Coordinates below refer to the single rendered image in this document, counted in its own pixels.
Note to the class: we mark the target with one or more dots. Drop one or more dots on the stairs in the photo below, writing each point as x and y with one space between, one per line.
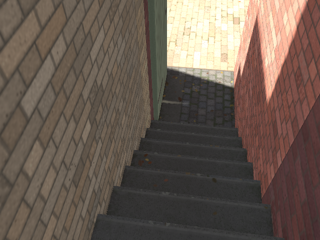
204 213

